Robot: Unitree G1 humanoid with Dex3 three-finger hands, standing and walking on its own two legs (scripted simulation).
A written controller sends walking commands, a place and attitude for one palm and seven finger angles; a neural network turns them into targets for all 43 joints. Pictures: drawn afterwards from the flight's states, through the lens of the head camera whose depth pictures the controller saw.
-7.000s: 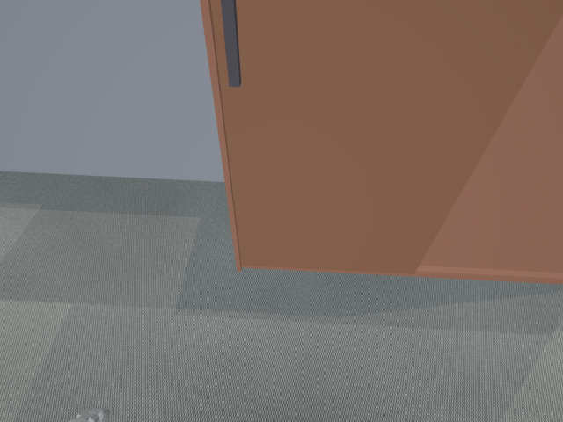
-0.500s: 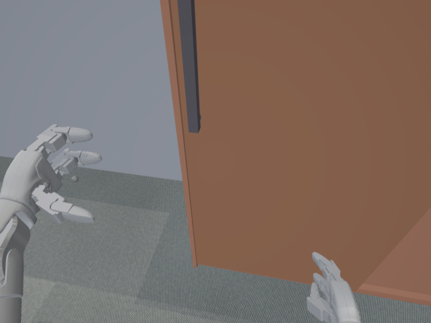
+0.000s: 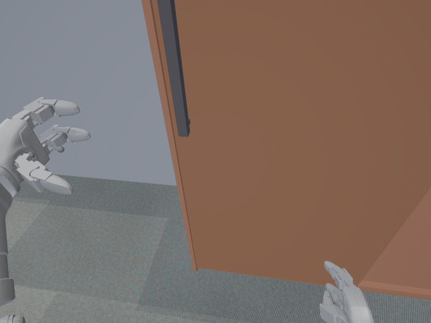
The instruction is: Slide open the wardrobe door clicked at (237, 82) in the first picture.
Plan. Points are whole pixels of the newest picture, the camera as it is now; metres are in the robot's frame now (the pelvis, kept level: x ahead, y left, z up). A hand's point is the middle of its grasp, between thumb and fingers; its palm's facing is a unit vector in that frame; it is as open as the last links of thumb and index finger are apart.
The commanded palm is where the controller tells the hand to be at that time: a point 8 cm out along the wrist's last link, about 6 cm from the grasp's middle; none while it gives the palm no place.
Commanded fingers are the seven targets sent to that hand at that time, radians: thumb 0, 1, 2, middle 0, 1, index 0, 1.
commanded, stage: raise the hand with hooked fingers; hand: left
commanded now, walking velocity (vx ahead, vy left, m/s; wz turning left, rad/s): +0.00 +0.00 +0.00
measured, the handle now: (178, 71) +0.55 +0.16 +0.25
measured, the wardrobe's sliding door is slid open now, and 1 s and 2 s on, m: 0.00 0.00 0.00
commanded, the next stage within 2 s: move the hooked fingers beside the handle in 0.28 s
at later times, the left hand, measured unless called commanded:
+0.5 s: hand (56, 146) +0.28 +0.29 +0.24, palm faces +0.06 -1.00 -0.07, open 14.0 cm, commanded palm +0.26 +0.32 +0.24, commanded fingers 0.00 -0.50 0.30 -0.30 -1.20 -0.30 -1.20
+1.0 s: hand (97, 124) +0.35 +0.26 +0.23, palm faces +0.03 -1.00 -0.04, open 14.0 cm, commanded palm +0.33 +0.30 +0.23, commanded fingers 0.00 -0.50 0.30 -0.30 -1.20 -0.30 -1.20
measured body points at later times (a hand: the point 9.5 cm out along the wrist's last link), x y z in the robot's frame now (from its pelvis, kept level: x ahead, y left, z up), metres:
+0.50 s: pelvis +0.00 +0.00 +0.00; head -0.04 -0.02 +0.45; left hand +0.27 +0.34 +0.25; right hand +0.22 -0.20 -0.06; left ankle +0.02 +0.12 -0.74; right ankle +0.01 -0.11 -0.74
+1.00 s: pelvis +0.01 +0.01 +0.00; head -0.02 -0.01 +0.45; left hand +0.35 +0.32 +0.24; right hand +0.19 -0.22 -0.08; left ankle +0.02 +0.12 -0.74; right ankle +0.01 -0.11 -0.74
